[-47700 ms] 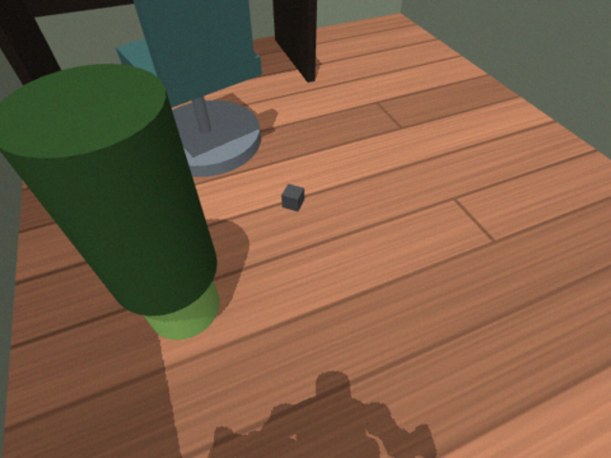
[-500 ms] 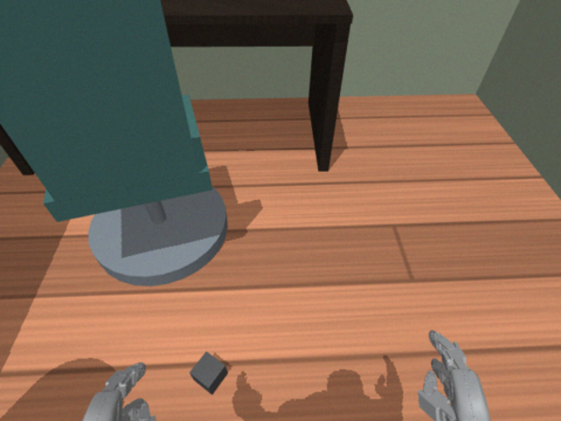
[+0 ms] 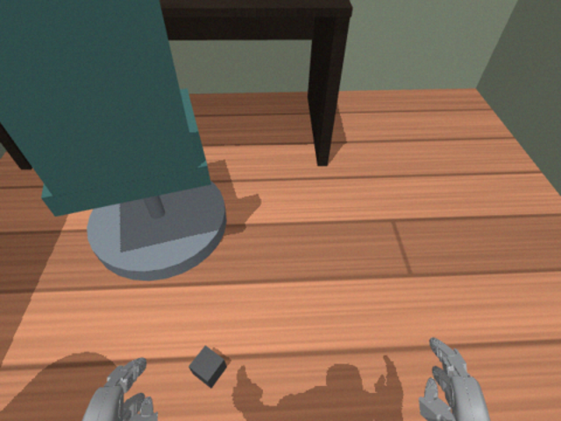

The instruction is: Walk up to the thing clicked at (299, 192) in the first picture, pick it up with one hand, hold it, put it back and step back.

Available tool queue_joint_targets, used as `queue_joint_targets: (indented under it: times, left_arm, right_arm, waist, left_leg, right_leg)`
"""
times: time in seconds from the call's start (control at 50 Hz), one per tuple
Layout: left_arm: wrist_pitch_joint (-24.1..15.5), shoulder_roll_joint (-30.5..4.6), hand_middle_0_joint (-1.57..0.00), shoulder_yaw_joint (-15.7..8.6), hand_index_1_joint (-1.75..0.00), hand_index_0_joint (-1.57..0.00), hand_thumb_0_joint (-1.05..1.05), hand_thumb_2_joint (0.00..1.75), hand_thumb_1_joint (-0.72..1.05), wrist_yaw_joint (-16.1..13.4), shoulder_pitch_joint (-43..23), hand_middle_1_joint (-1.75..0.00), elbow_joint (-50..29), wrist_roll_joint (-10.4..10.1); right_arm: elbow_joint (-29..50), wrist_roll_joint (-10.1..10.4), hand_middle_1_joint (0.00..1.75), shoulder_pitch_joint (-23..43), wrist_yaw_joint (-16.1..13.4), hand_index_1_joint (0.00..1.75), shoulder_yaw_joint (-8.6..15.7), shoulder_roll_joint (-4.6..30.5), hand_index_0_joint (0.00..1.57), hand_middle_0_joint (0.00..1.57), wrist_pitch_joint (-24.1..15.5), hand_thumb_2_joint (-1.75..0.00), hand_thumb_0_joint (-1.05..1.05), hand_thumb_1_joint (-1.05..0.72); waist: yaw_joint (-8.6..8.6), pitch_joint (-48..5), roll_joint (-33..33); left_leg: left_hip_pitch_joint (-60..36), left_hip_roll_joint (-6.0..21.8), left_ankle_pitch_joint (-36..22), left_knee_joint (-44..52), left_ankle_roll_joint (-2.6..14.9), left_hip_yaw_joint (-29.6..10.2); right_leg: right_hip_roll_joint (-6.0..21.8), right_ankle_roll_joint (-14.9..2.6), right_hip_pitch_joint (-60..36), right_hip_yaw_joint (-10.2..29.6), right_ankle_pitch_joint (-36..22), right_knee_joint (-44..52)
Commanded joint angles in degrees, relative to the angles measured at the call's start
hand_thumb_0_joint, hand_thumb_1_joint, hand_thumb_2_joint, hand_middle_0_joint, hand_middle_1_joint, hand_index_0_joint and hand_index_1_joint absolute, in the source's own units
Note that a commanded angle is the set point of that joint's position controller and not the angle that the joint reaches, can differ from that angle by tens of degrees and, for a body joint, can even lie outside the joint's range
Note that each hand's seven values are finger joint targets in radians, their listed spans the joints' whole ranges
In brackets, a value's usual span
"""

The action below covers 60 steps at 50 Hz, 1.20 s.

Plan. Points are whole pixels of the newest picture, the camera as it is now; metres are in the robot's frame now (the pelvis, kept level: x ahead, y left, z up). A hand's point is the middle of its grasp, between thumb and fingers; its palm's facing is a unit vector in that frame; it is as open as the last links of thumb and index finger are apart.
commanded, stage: home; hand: left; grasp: from above
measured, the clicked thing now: (208, 366) +0.42 +0.22 -0.68
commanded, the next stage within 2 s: stand in 1.32 s
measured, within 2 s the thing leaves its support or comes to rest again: neither
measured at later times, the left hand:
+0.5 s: hand (153, 416) +0.17 +0.18 -0.05, palm faces +0.04 -0.98 -0.20, open 7.4 cm
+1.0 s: hand out of the picture +0.16 +0.17 -0.05, palm faces +0.04 -0.98 -0.20, open 7.4 cm
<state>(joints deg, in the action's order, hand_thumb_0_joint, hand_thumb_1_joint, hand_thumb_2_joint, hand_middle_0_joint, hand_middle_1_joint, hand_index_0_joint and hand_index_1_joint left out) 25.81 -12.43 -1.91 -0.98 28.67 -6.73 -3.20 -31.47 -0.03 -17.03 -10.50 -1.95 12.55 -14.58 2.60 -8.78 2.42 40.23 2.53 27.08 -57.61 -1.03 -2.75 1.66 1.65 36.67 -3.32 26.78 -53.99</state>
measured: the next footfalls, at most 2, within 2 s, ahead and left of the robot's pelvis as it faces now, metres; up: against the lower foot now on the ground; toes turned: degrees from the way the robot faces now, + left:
none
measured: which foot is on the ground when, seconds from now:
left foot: down 0.00-1.00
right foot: down 0.00-1.00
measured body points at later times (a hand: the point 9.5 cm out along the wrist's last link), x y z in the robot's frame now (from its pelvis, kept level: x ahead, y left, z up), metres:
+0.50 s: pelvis +0.00 +0.00 +0.00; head +0.02 +0.00 +0.45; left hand +0.16 +0.23 -0.03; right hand +0.17 -0.25 -0.06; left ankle +0.02 +0.13 -0.68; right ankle +0.00 -0.14 -0.68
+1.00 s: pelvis +0.00 +0.00 +0.00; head +0.01 +0.00 +0.45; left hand +0.16 +0.23 -0.03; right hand +0.16 -0.25 -0.06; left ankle +0.02 +0.13 -0.68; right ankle +0.00 -0.14 -0.68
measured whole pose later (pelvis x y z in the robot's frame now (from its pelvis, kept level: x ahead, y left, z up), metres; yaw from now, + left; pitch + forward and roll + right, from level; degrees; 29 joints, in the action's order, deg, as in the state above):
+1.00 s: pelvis +0.00 +0.00 +0.00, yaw +0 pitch +10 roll -3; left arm 26.2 -12.7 -1.6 -1.0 28.8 -7.2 -3.1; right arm -31.1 -0.1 -16.6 -10.4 -1.6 12.8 -14.3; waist 2.5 -9.2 2.5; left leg 40.4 2.7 27.4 -58.1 -1.3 -2.9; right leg 1.5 1.4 36.9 -3.4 27.1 -54.6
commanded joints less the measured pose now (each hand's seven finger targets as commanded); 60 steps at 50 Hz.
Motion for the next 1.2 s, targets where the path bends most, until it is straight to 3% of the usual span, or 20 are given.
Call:
queue_joint_targets:
  times: [0.0,0.02,0.12,0.14,0.16,0.24,0.28,0.3,0.32,0.34,0.46,0.64,0.86,0.92,1.02,1.04,1.06,1.18]
  left_arm:
    - [-3.07,-6.31,-0.20,-3.93,-0.30,-0.20,0.00,0.90,0.90,-0.36,-1.48,-0.30,-11.16,0.32]
    - [-3.02,-5.79,-0.19,-3.17,-0.29,-0.19,0.00,0.87,0.84,-0.27,-1.55,-0.29,-10.60,0.32]
    - [-2.72,-5.85,-0.20,-3.39,-0.30,-0.20,0.00,0.90,0.90,-0.30,-1.27,-0.30,-10.68,0.38]
    - [-2.93,-6.83,-0.20,-4.31,-0.30,-0.20,0.00,0.90,0.90,-0.38,-2.08,-0.30,-12.67,0.12]
    - [-2.82,-5.94,-0.20,-3.25,-0.30,-0.20,0.00,0.90,0.90,-0.37,-1.14,-0.30,-10.74,0.40]
    - [-2.83,-6.22,-0.20,-3.58,-0.30,-0.20,0.00,0.90,0.90,-0.22,-1.41,-0.30,-11.94,0.20]
    - [-2.52,-5.53,-0.20,-3.16,-0.30,-0.20,0.00,0.90,0.90,-0.22,-0.63,-0.30,-10.14,0.46]
    - [-2.85,-7.00,-0.20,-4.05,-0.30,-0.20,0.00,0.90,0.90,-0.32,-1.68,-0.30,-12.30,0.23]
    - [-2.63,-5.49,-0.20,-2.81,-0.30,-0.20,0.00,0.90,0.90,-0.23,-0.92,-0.30,-10.56,0.45]
    - [-3.06,-7.11,-0.20,-4.56,-0.30,-0.20,0.00,0.90,0.90,-0.42,-2.44,-0.30,-12.73,0.25]
    - [-2.91,-5.97,-0.20,-3.33,-0.30,-0.20,0.00,0.90,0.90,-0.30,-1.10,-0.30,-11.70,0.26]
    - [-2.70,-6.82,-0.20,-3.72,-0.30,-0.20,0.00,0.90,0.90,-0.13,-1.53,-0.30,-11.89,0.36]
    - [-2.54,-6.70,-0.20,-3.75,-0.30,-0.20,0.00,0.90,0.90,-0.44,-0.77,-0.30,-11.83,0.25]
    - [-2.54,-6.07,-0.20,-2.80,-0.30,-0.20,0.00,0.90,0.90,-0.37,-1.44,-0.30,-11.31,0.40]
    - [-2.45,-6.48,-0.20,-3.48,-0.30,-0.20,0.00,0.90,0.90,-0.33,-1.39,-0.30,-11.72,0.27]
    - [-2.47,-6.30,-0.20,-3.27,-0.30,-0.20,0.00,0.90,0.90,-0.31,-1.94,-0.30,-11.77,0.30]
    - [-2.47,-6.54,-0.20,-3.61,-0.30,-0.20,0.00,0.90,0.90,-0.38,-1.64,-0.30,-11.91,0.22]
    - [-2.46,-6.56,-0.20,-3.28,-0.30,-0.20,0.00,0.90,0.90,-0.31,-1.59,-0.30,-12.55,0.25]
  right_arm:
    - [9.10,0.28,0.30,4.15,-1.04,0.30,3.30,7.22,0.20,0.20,-3.33,-0.90,0.00,-0.90]
    - [9.05,0.24,0.30,4.33,-1.04,0.30,3.21,7.25,0.20,0.20,-3.33,-0.90,0.00,-0.90]
    - [9.35,0.34,0.30,4.55,-1.00,0.30,3.06,6.89,0.20,0.20,-3.41,-0.90,0.00,-0.90]
    - [9.25,0.31,0.30,4.13,-1.02,0.30,3.28,7.24,0.20,0.20,-3.53,-0.90,0.00,-0.90]
    - [8.95,0.31,0.30,4.41,-1.08,0.30,3.15,6.98,0.20,0.20,-3.43,-0.90,0.00,-0.90]
    - [8.98,0.20,0.30,3.92,-1.03,0.30,3.50,7.43,0.20,0.20,-3.54,-0.90,0.00,-0.90]
    - [8.82,0.30,0.30,4.13,-1.00,0.30,3.30,7.07,0.20,0.20,-3.41,-0.90,0.00,-0.90]
    - [9.09,0.23,0.30,3.94,-1.03,0.30,3.55,7.53,0.20,0.20,-3.44,-0.90,0.00,-0.90]
    - [8.81,0.26,0.30,4.23,-1.02,0.30,3.25,7.02,0.20,0.20,-3.49,-0.90,0.00,-0.90]
    - [9.05,0.19,0.30,3.98,-1.02,0.30,3.48,7.25,0.20,0.20,-3.45,-0.90,0.00,-0.90]
    - [9.05,0.12,0.30,3.82,-1.02,0.30,3.69,7.33,0.20,0.20,-3.29,-0.90,0.00,-0.90]
    - [9.03,0.13,0.30,4.10,-0.78,0.30,3.44,7.42,0.20,0.20,-3.05,-0.90,0.00,-0.90]
    - [9.44,0.16,0.30,4.00,-0.94,0.30,3.53,7.33,0.20,0.20,-3.02,-0.90,0.00,-0.90]
    - [9.33,0.17,0.30,4.37,-0.92,0.30,3.55,7.53,0.20,0.20,-2.84,-0.90,0.00,-0.90]
    - [9.60,0.27,0.30,4.63,-0.88,0.30,3.31,7.00,0.20,0.20,-2.98,-0.90,0.00,-0.90]
    - [9.90,0.19,0.30,4.71,-0.95,0.30,3.46,7.28,0.20,0.20,-3.09,-0.90,0.00,-0.90]
    - [9.81,0.29,0.30,4.68,-0.98,0.30,3.33,7.06,0.20,0.20,-3.18,-0.90,0.00,-0.90]
    - [9.90,0.33,0.30,4.49,-0.98,0.30,3.32,7.06,0.20,0.20,-3.21,-0.90,0.00,-0.90]
  waist:
    - [-0.50,-5.30,-0.06]
    - [-0.20,-3.92,0.33]
    - [-0.59,-3.71,0.02]
    - [-0.63,-5.21,0.21]
    - [-0.46,-3.63,-0.81]
    - [-0.11,-6.03,0.87]
    - [-0.54,-4.08,0.54]
    - [-0.38,-5.22,0.51]
    - [-0.48,-4.36,0.48]
    - [-0.43,-5.27,0.20]
    - [-0.07,-6.30,0.03]
    - [-0.56,-4.30,0.87]
    - [-0.18,-6.23,0.08]
    - [-0.26,-4.03,0.13]
    - [-0.75,-2.94,0.59]
    - [0.01,-4.20,0.22]
    - [-0.58,-3.50,-0.65]
    - [-0.23,-4.40,0.66]
  left_leg:
    - [-6.39,-2.33,-10.33,9.54,1.66,0.70]
    - [-6.37,-2.15,-9.34,10.06,1.56,0.55]
    - [-5.32,-2.25,-7.72,10.18,1.62,0.41]
    - [-6.15,-2.33,-9.02,9.65,1.66,0.70]
    - [-5.39,-2.29,-8.43,9.72,1.68,0.78]
    - [-7.25,-2.12,-11.38,9.43,1.42,0.70]
    - [-6.36,-2.04,-11.18,9.47,1.41,0.45]
    - [-6.67,-2.05,-11.23,9.58,1.44,0.50]
    - [-6.36,-2.15,-10.83,9.48,1.43,0.52]
    - [-6.26,-2.15,-10.91,9.18,1.52,0.75]
    - [-7.55,-2.10,-14.75,8.31,1.41,0.89]
    - [-6.23,-2.07,-10.37,9.61,1.47,0.48]
    - [-6.74,-2.18,-13.31,8.46,1.58,0.73]
    - [-5.73,-1.86,-9.76,9.56,1.50,0.28]
    - [-4.68,-1.99,-6.71,10.02,1.52,0.30]
    - [-5.47,-1.99,-7.85,9.73,1.63,0.26]
    - [-4.87,-2.13,-7.46,9.35,1.70,0.76]
    - [-5.15,-2.12,-6.78,9.50,1.62,0.64]
  right_leg:
    - [-2.68,-1.41,-1.89,-0.76,-9.37,8.88]
    - [-2.82,-1.37,-1.19,-1.00,-8.48,8.79]
    - [-2.65,-1.38,-1.25,-0.92,-7.05,9.31]
    - [-2.52,-1.37,-2.11,-0.73,-8.23,9.16]
    - [-2.58,-1.24,-1.56,-0.76,-7.78,9.26]
    - [-2.76,-1.46,-2.03,-0.83,-10.21,8.32]
    - [-2.72,-1.48,-1.30,-0.96,-9.77,8.37]
    - [-2.83,-1.42,-1.82,-1.00,-9.95,8.25]
    - [-2.72,-1.37,-1.53,-0.97,-9.61,8.44]
    - [-2.66,-1.33,-2.09,-0.79,-9.89,8.50]
    - [-2.65,-1.31,-2.74,-0.71,-13.39,7.98]
    - [-2.67,-1.46,-1.74,-0.81,-9.34,8.38]
    - [-2.57,-1.37,-2.74,-0.68,-12.30,8.05]
    - [-2.76,-1.47,-1.02,-0.98,-8.71,8.20]
    - [-2.60,-1.35,-0.49,-0.90,-6.24,8.89]
    - [-2.68,-1.34,-0.92,-0.94,-7.25,8.71]
    - [-2.54,-1.26,-1.21,-0.74,-6.85,9.20]
    - [-2.61,-1.32,-0.87,-0.68,-6.48,8.88]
